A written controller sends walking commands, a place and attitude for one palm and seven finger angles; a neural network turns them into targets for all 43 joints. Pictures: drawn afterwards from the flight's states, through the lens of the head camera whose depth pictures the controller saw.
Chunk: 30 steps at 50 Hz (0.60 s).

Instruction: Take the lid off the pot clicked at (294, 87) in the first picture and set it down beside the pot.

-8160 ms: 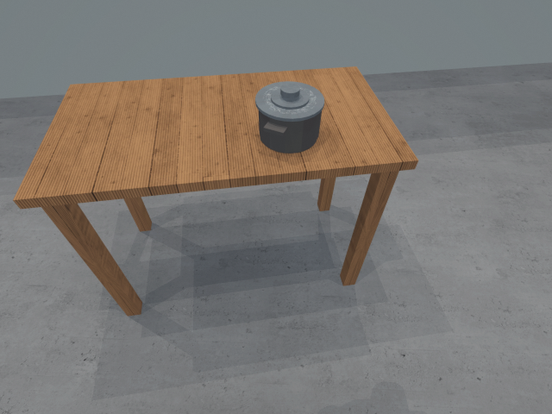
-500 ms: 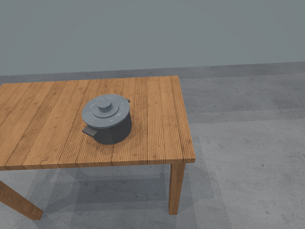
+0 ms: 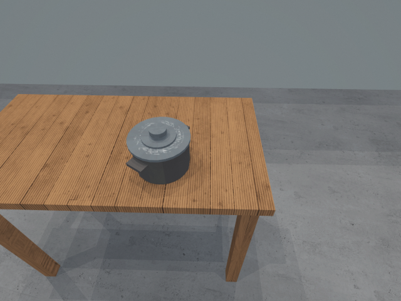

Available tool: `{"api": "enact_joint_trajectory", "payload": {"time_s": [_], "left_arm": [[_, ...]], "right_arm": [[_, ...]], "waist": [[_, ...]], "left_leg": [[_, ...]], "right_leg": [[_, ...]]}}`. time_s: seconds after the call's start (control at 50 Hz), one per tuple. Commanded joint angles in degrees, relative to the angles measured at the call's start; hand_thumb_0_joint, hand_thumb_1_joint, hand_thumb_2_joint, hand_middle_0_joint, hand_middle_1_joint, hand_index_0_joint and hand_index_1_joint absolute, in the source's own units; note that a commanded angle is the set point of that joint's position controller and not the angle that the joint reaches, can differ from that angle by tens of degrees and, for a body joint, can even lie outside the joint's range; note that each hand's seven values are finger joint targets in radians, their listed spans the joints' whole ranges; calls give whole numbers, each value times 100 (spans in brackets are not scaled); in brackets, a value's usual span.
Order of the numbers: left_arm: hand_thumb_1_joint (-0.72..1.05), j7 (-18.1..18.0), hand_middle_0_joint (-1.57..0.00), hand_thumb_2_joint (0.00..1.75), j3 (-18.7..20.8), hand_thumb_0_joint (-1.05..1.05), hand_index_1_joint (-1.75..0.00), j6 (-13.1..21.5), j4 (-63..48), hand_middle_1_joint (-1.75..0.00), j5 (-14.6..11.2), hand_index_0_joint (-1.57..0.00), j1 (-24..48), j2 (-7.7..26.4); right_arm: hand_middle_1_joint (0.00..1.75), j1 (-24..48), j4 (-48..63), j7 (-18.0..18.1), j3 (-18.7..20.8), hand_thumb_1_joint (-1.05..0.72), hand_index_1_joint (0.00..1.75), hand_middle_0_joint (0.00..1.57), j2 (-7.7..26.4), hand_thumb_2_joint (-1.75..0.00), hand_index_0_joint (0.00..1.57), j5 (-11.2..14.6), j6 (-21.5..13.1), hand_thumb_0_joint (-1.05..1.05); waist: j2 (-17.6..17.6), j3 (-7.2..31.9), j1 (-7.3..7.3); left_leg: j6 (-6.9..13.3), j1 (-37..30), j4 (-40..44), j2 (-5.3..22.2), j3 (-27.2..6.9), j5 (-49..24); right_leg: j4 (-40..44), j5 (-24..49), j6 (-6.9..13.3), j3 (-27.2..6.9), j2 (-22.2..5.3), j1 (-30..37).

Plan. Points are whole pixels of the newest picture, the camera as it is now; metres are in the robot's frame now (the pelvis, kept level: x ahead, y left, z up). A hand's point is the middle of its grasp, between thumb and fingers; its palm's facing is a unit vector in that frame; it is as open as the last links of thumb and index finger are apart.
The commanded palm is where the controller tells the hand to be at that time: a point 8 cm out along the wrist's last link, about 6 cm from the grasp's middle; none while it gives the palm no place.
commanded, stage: come to a stop and stand still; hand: left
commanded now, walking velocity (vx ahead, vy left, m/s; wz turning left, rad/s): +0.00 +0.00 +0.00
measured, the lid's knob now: (157, 130) +0.51 +0.16 +0.06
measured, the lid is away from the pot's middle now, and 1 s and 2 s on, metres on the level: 0.00 0.00 0.00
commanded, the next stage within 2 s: look again from close up in 0.22 s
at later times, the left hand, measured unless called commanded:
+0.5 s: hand out of the picture -0.04 +0.18 -0.18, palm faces -0.02 -0.98 -0.20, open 7.4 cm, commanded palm none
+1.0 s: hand out of the picture -0.02 +0.20 -0.18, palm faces -0.01 -0.98 -0.20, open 7.4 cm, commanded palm none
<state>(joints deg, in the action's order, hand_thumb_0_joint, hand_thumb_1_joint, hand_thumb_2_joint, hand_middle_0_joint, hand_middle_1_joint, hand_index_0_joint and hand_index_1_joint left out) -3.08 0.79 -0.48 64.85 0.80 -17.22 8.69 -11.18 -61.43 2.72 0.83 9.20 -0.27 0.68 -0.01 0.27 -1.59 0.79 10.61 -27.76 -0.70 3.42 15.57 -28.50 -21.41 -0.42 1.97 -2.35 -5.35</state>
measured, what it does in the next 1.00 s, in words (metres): stands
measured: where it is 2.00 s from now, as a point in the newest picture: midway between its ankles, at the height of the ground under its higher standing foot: outside the picture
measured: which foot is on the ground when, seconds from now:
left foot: down 0.00-1.00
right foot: down 0.00-1.00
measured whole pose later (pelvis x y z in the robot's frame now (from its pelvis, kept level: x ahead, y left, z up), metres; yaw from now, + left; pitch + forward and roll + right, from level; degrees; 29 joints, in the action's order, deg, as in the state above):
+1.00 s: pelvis -0.02 +0.02 +0.00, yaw -1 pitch +0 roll +0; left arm -2.6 -0.7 0.4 59.9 1.1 -18.0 10.1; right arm -13.9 -60.7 0.8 0.2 9.5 -0.4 -0.5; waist -1.4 -1.7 0.1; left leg 2.7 14.7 -29.3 -0.8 4.7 14.4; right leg -28.3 -18.8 -2.0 0.7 -2.7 -9.1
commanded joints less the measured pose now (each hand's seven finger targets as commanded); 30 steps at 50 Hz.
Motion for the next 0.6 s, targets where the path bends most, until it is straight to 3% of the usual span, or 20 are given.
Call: {"api": "enact_joint_trajectory", "payload": {"time_s": [0.0,0.1,0.28,0.3,0.32,0.34,0.36,0.42,0.52,0.58], "left_arm": [[90,43,-20,90,81,0,-30,70,-56,-30,19,-20,-319,534],[90,62,-20,90,82,0,-30,104,-87,-30,5,-20,-282,612],[90,78,-20,90,56,0,-30,105,31,-30,-12,-20,-326,611],[90,-138,-20,90,-71,0,-30,319,-94,-30,117,-20,-596,614],[90,-97,-20,90,16,0,-30,279,-177,-30,15,-20,-378,865],[90,-52,-20,90,-17,0,-30,277,-292,-30,2,-20,-366,809],[90,-46,-20,90,-37,0,-30,292,-288,-30,-12,-20,-441,711],[90,-16,-20,90,-3,0,-30,257,-436,-30,1,-20,-374,750],[90,6,-20,90,-1,0,-30,194,-505,-30,17,-20,-369,679],[90,-2,-20,90,-4,0,-30,186,-502,-30,31,-20,-430,587]], "right_arm": [[30,-415,82,-51,65,-90,30,20,521,-90,20,-25,-31,0],[30,-433,44,-69,30,-90,30,20,567,-90,20,-25,-111,0],[30,-604,-130,-60,-38,-90,30,20,539,-90,20,-18,-125,0],[30,-269,329,-173,-48,-90,30,20,761,-90,20,-10,-240,0],[30,-244,360,-185,-3,-90,30,20,620,-90,20,1,-138,0],[30,-547,288,-165,12,-90,30,20,473,-90,20,-46,-163,0],[30,-689,271,-164,25,-90,30,20,555,-90,20,-64,-189,0],[30,-661,309,-166,70,-90,30,20,635,-90,20,-32,-195,0],[30,-659,309,-153,68,-90,30,20,598,-90,20,-33,-188,0],[30,-647,299,-150,84,-90,30,20,603,-90,20,-23,-187,0]], "waist": [[-198,-544,136],[-126,-162,105],[61,-432,91],[-322,-1097,-2],[-15,-923,178],[4,-698,192],[-194,-307,174],[-117,115,187],[173,-182,183],[34,-384,186]], "left_leg": [[110,-256,635,648,-662,-1140],[115,-411,682,682,-666,-1512],[81,-233,848,645,-670,-1206],[-35,510,-343,640,-440,-1725],[-70,124,7,579,-459,-1108],[41,146,242,585,-550,-773],[93,143,94,634,-572,-834],[136,30,36,626,-566,-876],[171,232,129,645,-671,-754],[181,375,183,642,-716,-625]], "right_leg": [[822,1427,146,-432,-455,-802],[846,1625,103,-374,-459,-503],[1019,1382,117,-354,-454,-459],[946,2950,63,-631,-576,-991],[798,2749,304,-651,-703,-1103],[653,1886,334,-596,-628,-923],[596,1503,341,-524,-503,-764],[440,1235,310,-462,-411,-623],[342,887,311,-413,-287,-842],[352,792,278,-404,-259,-931]]}}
